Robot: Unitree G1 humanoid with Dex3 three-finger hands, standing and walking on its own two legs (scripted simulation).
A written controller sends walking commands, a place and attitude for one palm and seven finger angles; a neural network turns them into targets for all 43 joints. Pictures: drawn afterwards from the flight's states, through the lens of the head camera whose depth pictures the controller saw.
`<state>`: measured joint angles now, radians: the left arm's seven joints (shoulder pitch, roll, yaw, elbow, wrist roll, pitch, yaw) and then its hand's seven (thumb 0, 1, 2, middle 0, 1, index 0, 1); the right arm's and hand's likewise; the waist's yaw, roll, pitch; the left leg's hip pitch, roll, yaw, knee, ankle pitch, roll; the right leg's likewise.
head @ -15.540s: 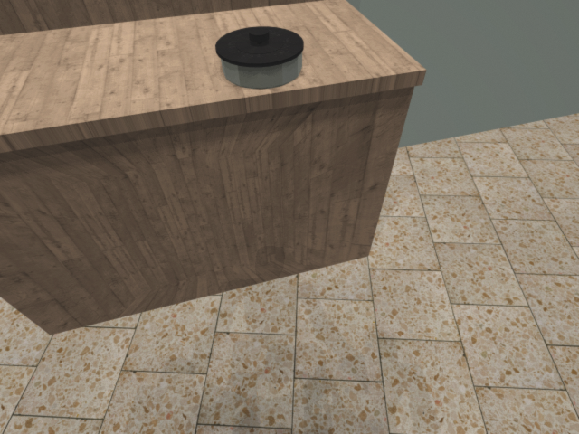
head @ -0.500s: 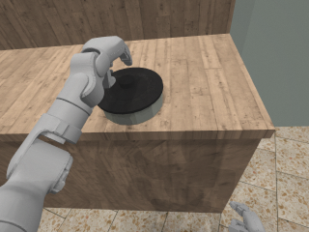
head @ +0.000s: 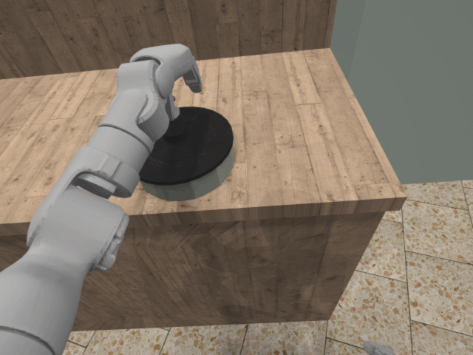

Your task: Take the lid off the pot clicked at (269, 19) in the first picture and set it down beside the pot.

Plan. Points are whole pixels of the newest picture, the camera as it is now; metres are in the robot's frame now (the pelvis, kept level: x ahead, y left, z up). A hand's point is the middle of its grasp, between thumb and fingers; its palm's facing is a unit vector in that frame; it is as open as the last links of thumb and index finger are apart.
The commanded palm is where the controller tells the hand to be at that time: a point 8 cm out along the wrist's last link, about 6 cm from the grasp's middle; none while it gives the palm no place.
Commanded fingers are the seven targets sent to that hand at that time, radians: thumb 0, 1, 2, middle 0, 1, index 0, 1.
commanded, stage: move the open hand above the knob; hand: left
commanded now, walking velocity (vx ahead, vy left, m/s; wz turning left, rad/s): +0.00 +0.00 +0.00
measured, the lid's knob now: (174, 131) +0.47 +0.11 +0.15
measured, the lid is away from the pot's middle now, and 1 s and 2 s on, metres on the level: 0.00 0.00 0.00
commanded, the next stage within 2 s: lower the open fingers around the knob in 1.00 s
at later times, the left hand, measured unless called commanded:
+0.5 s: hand (162, 105) +0.44 +0.11 +0.22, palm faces -0.22 -0.02 -0.97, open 9.8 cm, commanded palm +0.42 +0.11 +0.29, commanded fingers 0.00 -0.38 1.73 -0.89 -0.08 -0.89 -0.08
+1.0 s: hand (159, 106) +0.43 +0.11 +0.23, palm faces -0.20 -0.05 -0.98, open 9.8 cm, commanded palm +0.40 +0.12 +0.29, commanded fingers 0.00 -0.38 1.73 -0.89 -0.08 -0.89 -0.08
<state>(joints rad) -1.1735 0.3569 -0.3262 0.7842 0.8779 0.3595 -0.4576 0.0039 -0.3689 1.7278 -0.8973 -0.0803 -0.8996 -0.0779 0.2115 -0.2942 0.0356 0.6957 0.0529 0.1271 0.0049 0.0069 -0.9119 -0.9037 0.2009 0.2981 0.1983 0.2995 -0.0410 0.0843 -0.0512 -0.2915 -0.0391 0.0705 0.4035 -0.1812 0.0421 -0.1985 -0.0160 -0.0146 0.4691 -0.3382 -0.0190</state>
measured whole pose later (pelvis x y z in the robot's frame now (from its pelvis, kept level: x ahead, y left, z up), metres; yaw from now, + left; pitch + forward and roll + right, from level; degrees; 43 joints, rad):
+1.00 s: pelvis -0.01 +0.00 +0.00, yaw +0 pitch +2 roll +1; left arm -1.14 0.35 -0.35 0.76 0.87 0.38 -0.46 0.00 -0.37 1.73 -0.90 -0.08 -0.90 -0.08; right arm 0.18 -0.28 0.05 0.70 0.05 0.11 -0.01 0.01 -0.91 -0.90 0.20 0.30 0.20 0.30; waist -0.02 0.08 -0.06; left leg -0.27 -0.04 0.07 0.40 -0.16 0.05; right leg -0.18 -0.02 -0.02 0.47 -0.32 -0.02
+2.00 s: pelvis -0.01 +0.00 +0.00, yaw +1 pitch +3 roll +1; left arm -1.06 0.32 -0.38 0.79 0.84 0.38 -0.45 0.00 -0.37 1.73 -0.88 -0.08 -0.88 -0.07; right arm 0.17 -0.28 0.05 0.69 0.05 0.12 -0.01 0.01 -0.91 -0.90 0.20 0.30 0.20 0.30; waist -0.03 0.07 -0.07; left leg -0.29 -0.04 0.06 0.42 -0.18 0.05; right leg -0.19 -0.02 -0.02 0.47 -0.33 -0.02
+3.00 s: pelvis -0.01 +0.00 +0.00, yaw +0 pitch +3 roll +1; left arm -1.02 0.33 -0.36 0.75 0.84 0.38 -0.46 0.01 0.19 0.96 -0.66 -0.94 -0.63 -0.91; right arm 0.18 -0.28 0.05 0.69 0.05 0.11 -0.01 0.01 -0.91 -0.90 0.20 0.30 0.20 0.30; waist -0.03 0.08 -0.07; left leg -0.28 -0.04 0.06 0.41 -0.18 0.04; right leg -0.18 -0.01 -0.01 0.46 -0.33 -0.02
